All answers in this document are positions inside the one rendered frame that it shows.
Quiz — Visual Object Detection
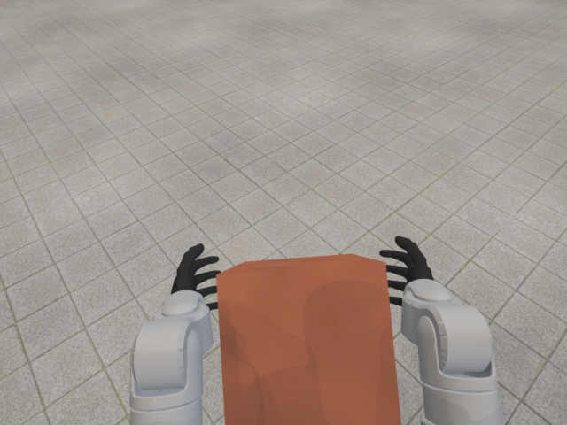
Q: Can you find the carton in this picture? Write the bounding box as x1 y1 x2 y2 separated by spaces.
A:
216 254 401 425

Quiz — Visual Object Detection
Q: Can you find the robot right forearm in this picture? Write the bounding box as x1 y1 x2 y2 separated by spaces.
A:
401 279 504 425

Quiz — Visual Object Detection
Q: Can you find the right robot hand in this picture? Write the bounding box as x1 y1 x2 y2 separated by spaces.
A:
379 236 434 306

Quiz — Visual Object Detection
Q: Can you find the robot left forearm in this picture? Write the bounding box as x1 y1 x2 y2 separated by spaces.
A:
129 290 214 425

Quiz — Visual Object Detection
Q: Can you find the left robot hand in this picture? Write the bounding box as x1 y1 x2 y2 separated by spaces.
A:
171 243 221 311

